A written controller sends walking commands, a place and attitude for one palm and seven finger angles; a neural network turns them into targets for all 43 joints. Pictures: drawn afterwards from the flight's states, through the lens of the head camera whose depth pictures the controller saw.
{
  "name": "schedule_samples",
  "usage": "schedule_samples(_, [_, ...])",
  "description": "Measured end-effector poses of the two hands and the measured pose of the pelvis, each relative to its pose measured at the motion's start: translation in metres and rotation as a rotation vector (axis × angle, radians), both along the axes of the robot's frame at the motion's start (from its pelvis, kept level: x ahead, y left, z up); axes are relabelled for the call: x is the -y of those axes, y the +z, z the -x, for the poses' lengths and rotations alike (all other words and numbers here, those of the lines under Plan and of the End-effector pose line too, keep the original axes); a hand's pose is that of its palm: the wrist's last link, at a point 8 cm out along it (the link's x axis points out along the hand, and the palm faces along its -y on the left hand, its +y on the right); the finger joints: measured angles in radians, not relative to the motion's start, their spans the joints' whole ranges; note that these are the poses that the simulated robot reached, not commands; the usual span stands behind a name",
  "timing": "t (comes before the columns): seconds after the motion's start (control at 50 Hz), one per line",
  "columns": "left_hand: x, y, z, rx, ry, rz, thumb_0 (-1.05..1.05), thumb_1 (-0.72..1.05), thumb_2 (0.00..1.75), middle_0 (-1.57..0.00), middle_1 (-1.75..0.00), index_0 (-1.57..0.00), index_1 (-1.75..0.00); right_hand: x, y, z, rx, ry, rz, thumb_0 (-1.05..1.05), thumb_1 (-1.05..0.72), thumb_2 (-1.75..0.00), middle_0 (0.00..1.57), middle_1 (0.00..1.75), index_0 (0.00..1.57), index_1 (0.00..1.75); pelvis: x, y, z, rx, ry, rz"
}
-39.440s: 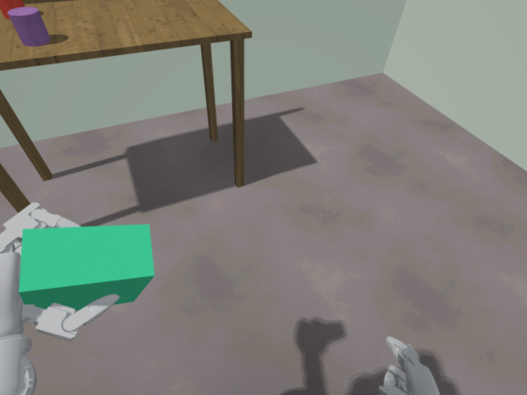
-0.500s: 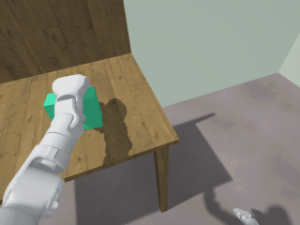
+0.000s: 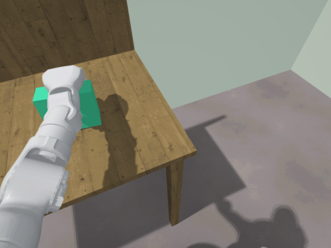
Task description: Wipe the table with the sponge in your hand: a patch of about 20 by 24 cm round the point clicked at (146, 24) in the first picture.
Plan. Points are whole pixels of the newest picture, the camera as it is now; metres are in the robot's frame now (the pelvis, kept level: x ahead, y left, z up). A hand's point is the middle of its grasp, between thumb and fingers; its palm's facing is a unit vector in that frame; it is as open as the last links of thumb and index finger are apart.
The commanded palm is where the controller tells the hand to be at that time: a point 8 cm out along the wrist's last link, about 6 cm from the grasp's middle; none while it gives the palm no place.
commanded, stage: wipe forward along the third lane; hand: left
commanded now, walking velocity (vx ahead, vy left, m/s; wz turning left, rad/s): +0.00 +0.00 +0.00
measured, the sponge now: (73, 112) +0.45 +0.26 +0.08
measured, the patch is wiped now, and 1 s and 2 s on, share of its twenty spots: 0.95 1.00 1.00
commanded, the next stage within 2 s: wipe back along the third lane in 0.26 s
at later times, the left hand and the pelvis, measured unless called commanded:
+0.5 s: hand (69, 90) +0.49 +0.26 +0.12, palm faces -0.06 +0.03 -1.00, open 10.0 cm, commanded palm +0.46 +0.26 +0.15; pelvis +0.01 +0.01 +0.00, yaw -1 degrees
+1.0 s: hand (70, 100) +0.45 +0.25 +0.12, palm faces +0.00 +0.00 -1.00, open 10.1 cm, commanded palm +0.42 +0.23 +0.15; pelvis +0.03 +0.01 +0.00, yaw +0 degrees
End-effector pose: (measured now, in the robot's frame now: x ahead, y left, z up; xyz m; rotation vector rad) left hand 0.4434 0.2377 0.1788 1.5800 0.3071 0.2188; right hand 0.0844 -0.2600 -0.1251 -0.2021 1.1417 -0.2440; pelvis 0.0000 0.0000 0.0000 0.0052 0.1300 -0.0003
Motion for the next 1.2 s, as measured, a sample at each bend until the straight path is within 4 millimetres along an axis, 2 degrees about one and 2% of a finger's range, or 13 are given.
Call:
schedule_samples(0.38, [-0.016, -0.001, -0.032, -0.021, -0.003, -0.012, 0.02, -0.54, 1.08, -0.75, -1.35, -0.77, -1.35, -0.006, -0.002, 0.030, -0.098, -0.048, 0.014, 0.01, -0.91, -0.90, 0.20, 0.30, 0.21, 0.30, -0.012, -0.002, -0.009, -0.053, -0.003, 0.010])
schedule_samples(0.48, [-0.017, -0.003, -0.031, -0.010, -0.004, -0.011, 0.02, -0.54, 1.08, -0.75, -1.35, -0.76, -1.36, -0.008, -0.004, 0.037, -0.119, -0.058, 0.001, 0.01, -0.91, -0.90, 0.20, 0.30, 0.21, 0.30, -0.014, -0.002, -0.012, -0.057, -0.011, 0.011])
schedule_samples(0.58, [-0.016, -0.003, -0.024, 0.025, -0.007, -0.013, 0.01, -0.52, 1.08, -0.73, -1.38, -0.74, -1.38, -0.012, -0.006, 0.033, -0.116, -0.058, -0.017, 0.01, -0.91, -0.90, 0.20, 0.30, 0.21, 0.30, -0.014, -0.002, -0.016, -0.041, -0.014, 0.012])
schedule_samples(0.72, [-0.014, -0.003, -0.012, 0.043, 0.015, -0.001, 0.00, -0.50, 1.08, -0.70, -1.41, -0.71, -1.42, -0.016, -0.005, 0.001, -0.063, -0.020, -0.035, 0.01, -0.91, -0.90, 0.20, 0.30, 0.21, 0.30, -0.015, 0.000, -0.021, -0.014, -0.009, 0.011])
schedule_samples(1.04, [-0.002, -0.004, 0.017, 0.066, 0.029, 0.014, -0.01, -0.49, 1.08, -0.69, -1.42, -0.70, -1.43, -0.034, 0.017, -0.113, 0.163, 0.130, -0.060, 0.01, -0.91, -0.90, 0.20, 0.30, 0.20, 0.30, -0.013, 0.000, -0.033, 0.025, 0.012, 0.005])
schedule_samples(1.2, [0.003, -0.006, 0.028, 0.082, 0.038, 0.021, -0.01, -0.49, 1.08, -0.69, -1.42, -0.70, -1.43, -0.045, 0.024, -0.141, 0.219, 0.183, -0.082, 0.01, -0.91, -0.90, 0.20, 0.30, 0.20, 0.30, -0.011, -0.001, -0.037, 0.033, 0.018, 0.003])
